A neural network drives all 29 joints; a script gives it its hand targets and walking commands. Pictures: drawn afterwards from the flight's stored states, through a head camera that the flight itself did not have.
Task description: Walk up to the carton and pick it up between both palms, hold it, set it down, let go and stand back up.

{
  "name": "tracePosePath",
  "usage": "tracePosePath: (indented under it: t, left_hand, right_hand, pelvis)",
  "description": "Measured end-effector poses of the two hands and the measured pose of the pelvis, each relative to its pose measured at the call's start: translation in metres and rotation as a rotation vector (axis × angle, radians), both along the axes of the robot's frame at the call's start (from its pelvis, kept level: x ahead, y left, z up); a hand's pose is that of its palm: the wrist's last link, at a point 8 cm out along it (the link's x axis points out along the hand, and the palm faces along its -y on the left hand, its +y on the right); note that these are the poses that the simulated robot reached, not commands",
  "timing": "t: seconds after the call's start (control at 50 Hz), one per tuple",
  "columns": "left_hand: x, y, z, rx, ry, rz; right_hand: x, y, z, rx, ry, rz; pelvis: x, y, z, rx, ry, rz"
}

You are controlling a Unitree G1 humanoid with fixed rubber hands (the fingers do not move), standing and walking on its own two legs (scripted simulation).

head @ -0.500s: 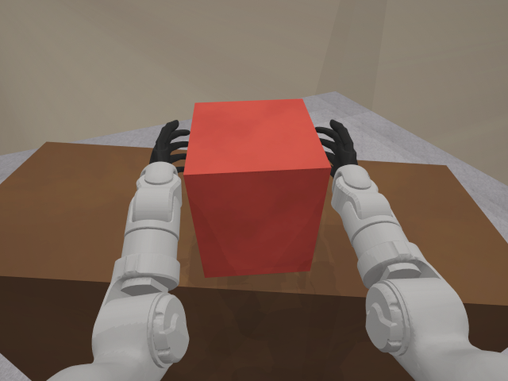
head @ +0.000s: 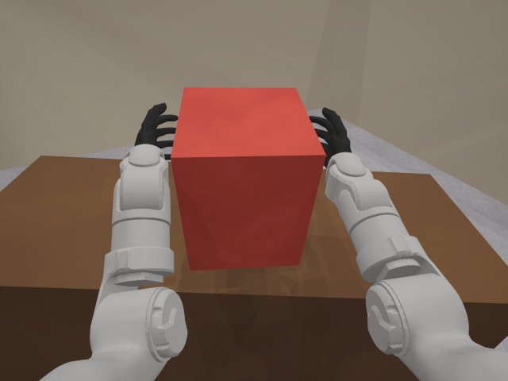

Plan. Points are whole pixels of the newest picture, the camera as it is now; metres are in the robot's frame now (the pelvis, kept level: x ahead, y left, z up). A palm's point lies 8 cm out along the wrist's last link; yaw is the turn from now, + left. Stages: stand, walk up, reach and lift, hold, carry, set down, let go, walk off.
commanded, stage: reach and lift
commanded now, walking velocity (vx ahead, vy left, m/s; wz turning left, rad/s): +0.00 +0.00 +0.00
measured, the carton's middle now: (243, 178) +0.43 +0.00 +0.16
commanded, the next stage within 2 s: hold in 1.40 s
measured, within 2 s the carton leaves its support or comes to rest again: neither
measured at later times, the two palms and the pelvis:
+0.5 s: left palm (146, 134) +0.38 +0.15 +0.27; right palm (343, 139) +0.37 -0.14 +0.27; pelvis +0.00 +0.00 +0.00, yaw +0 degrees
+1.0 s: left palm (139, 119) +0.37 +0.15 +0.30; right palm (346, 119) +0.37 -0.14 +0.30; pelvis +0.00 -0.01 +0.00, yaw +1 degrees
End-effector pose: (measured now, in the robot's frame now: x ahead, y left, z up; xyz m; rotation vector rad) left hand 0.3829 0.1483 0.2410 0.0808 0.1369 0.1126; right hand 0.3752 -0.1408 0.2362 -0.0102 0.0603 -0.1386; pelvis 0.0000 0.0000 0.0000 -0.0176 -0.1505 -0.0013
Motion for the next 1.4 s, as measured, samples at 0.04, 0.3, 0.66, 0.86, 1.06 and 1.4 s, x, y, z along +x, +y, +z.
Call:
tracePosePath:
  t: [0.04,0.3,0.66,0.86,1.06,1.4]
  left_hand:
    - [-0.003,0.003,0.003,0.000,-0.004,0.003]
    - [-0.011,0.010,0.024,0.014,-0.006,0.012]
    - [-0.010,0.002,0.035,0.003,-0.012,0.004]
    - [-0.013,0.008,0.044,0.010,0.005,0.008]
    - [-0.008,0.001,0.057,0.015,0.005,-0.004]
    - [-0.022,0.004,0.068,-0.013,-0.004,0.009]
  right_hand:
    - [-0.002,0.003,0.004,-0.003,-0.005,0.003]
    - [-0.006,0.010,0.023,0.025,-0.008,0.012]
    - [-0.007,0.001,0.039,0.002,-0.014,0.010]
    - [-0.007,0.007,0.052,0.022,0.004,0.017]
    - [-0.005,0.000,0.066,0.019,0.005,0.008]
    - [-0.015,0.003,0.083,0.002,0.000,0.023]
  pelvis:
    - [-0.001,0.000,0.000,-0.001,-0.003,0.005]
    - [-0.005,0.004,0.000,-0.002,-0.009,0.013]
    - [0.005,-0.002,-0.001,-0.004,-0.020,0.008]
    - [0.002,-0.004,-0.001,0.000,-0.018,0.015]
    - [0.002,-0.007,0.000,0.000,0.007,0.008]
    - [0.001,-0.011,-0.001,0.000,0.003,0.010]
